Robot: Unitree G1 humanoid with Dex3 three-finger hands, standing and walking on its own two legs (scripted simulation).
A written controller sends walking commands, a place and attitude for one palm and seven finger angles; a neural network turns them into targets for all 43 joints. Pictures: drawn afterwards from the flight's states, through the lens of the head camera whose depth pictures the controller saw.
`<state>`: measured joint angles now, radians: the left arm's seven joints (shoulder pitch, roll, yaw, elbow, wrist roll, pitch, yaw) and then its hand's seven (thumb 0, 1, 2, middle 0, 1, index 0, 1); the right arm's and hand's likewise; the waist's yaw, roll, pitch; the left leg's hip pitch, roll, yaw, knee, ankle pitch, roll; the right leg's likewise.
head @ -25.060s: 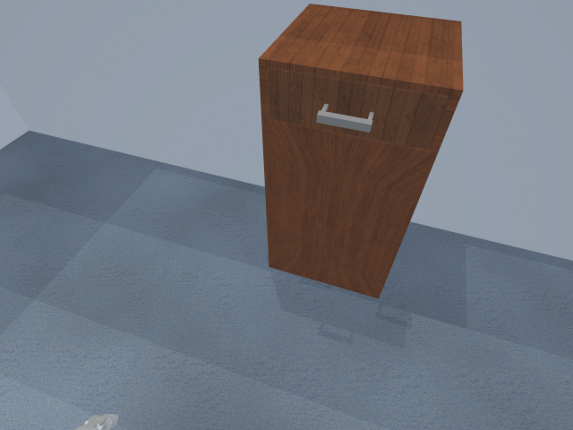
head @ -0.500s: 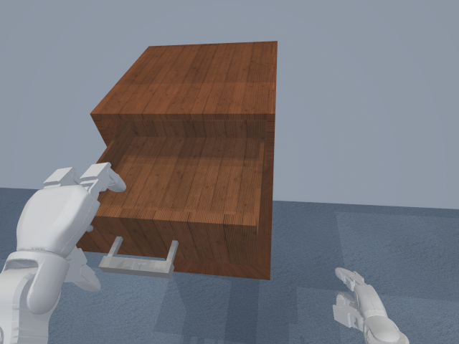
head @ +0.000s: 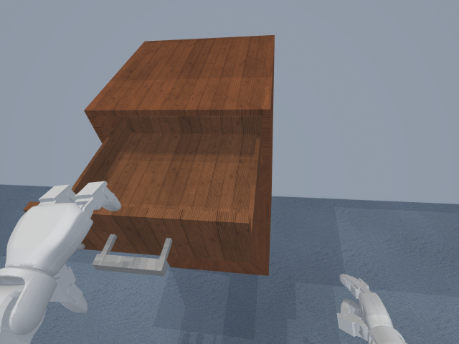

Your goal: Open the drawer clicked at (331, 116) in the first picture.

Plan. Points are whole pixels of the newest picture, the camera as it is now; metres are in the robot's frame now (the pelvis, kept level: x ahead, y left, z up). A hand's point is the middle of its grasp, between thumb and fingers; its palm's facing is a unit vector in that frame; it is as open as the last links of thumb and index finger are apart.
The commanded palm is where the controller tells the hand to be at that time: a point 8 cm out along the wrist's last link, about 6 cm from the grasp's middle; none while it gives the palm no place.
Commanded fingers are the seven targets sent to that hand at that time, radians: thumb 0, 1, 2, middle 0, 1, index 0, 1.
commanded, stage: draw the hand back to the body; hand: left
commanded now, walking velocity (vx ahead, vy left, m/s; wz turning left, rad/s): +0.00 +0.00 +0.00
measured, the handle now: (134, 253) +0.25 +0.23 +0.03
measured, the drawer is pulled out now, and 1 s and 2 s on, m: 0.30 0.30 0.30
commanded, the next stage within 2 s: step back with the hand held close in 1.16 s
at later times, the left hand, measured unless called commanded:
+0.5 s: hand (93, 212) +0.22 +0.21 +0.20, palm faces +0.36 -0.86 -0.37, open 12.6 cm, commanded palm +0.17 +0.27 +0.21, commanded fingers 0.00 0.13 0.57 -0.25 -0.80 -0.25 -0.80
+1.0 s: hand (75, 223) +0.21 +0.24 +0.19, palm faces +0.41 -0.82 -0.40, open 8.3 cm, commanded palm +0.15 +0.28 +0.21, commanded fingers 0.00 0.90 0.90 -0.20 -0.30 -0.20 -0.30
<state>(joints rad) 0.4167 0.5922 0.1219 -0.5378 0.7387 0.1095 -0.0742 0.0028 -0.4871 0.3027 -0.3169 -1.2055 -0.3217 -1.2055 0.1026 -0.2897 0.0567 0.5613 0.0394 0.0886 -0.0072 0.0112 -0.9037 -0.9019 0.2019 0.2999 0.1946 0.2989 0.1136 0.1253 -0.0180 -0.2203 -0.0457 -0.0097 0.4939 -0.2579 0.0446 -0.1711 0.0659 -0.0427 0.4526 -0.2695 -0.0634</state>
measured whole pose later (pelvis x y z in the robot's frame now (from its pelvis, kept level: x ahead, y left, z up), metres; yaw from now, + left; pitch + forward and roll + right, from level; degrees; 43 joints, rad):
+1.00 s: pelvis +0.02 +0.00 +0.00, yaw +0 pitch -2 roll +0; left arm 0.52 0.35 0.32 -0.54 -0.09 -0.11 0.10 0.01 0.67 0.80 -0.23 -0.45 -0.23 -0.45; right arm 0.16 -0.21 0.02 0.62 0.02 -0.07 -0.06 0.01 -0.90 -0.90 0.20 0.30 0.20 0.30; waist 0.06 0.07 -0.01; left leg -0.13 -0.04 -0.01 0.42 -0.26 0.04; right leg -0.07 0.07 -0.04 0.36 -0.26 -0.06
